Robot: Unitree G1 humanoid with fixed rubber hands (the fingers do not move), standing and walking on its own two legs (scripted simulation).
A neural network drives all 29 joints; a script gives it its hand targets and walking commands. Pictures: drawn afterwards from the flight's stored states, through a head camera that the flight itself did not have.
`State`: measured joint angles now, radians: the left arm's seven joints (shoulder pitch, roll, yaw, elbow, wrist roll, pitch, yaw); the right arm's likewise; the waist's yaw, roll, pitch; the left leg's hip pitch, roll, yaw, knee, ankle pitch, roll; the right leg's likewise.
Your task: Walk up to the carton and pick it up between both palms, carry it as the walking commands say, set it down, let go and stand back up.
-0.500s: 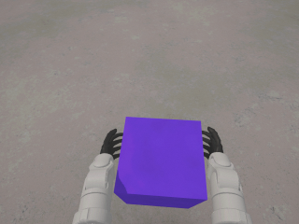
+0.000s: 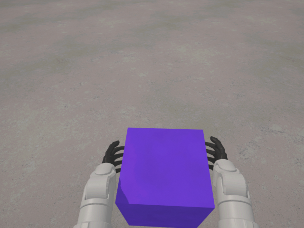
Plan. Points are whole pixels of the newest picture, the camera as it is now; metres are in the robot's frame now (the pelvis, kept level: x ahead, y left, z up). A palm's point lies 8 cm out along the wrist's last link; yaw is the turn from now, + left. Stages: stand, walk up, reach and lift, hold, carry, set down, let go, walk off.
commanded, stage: reach and lift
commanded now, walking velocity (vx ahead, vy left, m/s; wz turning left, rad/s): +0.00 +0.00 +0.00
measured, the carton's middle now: (163, 180) +0.29 -0.03 -0.04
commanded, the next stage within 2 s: hold in 1.46 s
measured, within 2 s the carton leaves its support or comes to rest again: neither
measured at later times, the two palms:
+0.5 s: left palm (102, 169) +0.29 +0.13 +0.05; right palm (214, 161) +0.29 -0.17 +0.05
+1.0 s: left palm (101, 171) +0.29 +0.14 +0.05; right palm (212, 159) +0.30 -0.16 +0.05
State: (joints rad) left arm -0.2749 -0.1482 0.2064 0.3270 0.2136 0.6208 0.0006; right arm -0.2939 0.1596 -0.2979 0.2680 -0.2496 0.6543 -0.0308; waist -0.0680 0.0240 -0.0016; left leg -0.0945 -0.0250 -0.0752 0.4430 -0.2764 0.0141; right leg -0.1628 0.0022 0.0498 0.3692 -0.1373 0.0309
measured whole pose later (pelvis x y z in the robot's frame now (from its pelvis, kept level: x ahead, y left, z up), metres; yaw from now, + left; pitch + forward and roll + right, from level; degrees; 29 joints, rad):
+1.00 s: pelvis +0.00 -0.01 +0.00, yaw +0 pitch -7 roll +0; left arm -0.27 -0.15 0.24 0.24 0.26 0.72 -0.03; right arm -0.33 0.17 -0.26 0.25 -0.29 0.73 -0.02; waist 0.00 0.03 0.05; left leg -0.02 -0.02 -0.08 0.39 -0.25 0.00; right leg -0.12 0.01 0.05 0.37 -0.14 0.01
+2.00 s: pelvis -0.02 -0.03 -0.02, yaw -5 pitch -1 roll +0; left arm -0.23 -0.08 0.18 0.09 0.15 0.82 0.00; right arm -0.31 0.16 -0.17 0.15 -0.23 0.80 -0.06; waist 0.02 -0.01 -0.07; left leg -0.26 0.03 -0.01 0.63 -0.36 -0.02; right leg -0.48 0.03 0.02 0.86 -0.38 0.01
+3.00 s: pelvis -0.16 -0.31 -0.03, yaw -59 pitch +2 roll -1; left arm -0.16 -0.13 0.10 -0.38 0.09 1.20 0.11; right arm -0.20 0.14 -0.14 -0.31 -0.09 1.12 -0.09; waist 0.01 -0.05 0.03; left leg -0.41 0.15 0.19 0.79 -0.41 -0.01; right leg -0.64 0.12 -0.06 1.03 -0.40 -0.04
